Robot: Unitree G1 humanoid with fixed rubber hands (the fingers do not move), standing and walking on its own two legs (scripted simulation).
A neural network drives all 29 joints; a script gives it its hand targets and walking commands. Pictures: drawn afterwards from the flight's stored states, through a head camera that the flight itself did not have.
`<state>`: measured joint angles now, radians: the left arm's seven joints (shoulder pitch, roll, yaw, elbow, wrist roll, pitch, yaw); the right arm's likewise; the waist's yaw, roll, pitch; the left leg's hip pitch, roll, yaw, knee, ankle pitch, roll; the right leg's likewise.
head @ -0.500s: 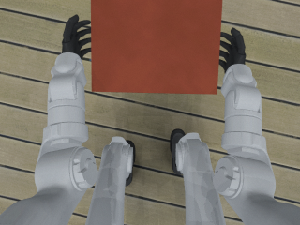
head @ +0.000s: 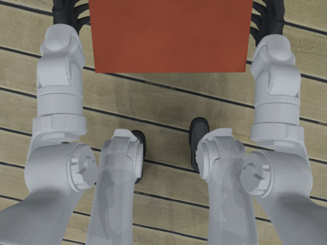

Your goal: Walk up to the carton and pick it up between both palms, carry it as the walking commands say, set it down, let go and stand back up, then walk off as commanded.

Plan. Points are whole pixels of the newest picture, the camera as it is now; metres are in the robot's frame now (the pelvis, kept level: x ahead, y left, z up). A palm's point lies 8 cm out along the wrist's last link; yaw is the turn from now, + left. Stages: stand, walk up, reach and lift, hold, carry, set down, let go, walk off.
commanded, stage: set down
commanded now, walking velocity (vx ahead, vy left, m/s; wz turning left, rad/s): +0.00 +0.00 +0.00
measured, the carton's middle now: (168, 16) +0.56 -0.01 -0.24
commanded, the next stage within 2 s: none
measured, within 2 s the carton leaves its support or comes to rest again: rests again in 1.82 s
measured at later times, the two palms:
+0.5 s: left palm (95, 21) +0.55 +0.15 -0.24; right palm (262, 22) +0.54 -0.22 -0.24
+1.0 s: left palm (98, 19) +0.56 +0.15 -0.27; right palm (254, 23) +0.55 -0.22 -0.28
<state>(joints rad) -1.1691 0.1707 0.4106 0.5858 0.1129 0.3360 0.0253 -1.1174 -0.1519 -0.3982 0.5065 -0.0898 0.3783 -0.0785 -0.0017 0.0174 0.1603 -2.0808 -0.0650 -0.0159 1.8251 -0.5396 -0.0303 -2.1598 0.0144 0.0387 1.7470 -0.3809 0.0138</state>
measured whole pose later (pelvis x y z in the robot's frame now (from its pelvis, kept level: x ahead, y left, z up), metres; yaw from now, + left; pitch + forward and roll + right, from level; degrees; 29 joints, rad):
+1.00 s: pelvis +0.01 +0.00 -0.09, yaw +0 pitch +34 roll +1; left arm -1.46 0.32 0.27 0.83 -0.01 0.29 0.10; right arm -1.47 -0.39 -0.22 0.91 0.13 0.25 -0.09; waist -0.03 0.01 0.52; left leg -2.10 -0.07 -0.01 2.19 -0.69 -0.03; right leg -2.21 0.02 0.04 2.11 -0.50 0.02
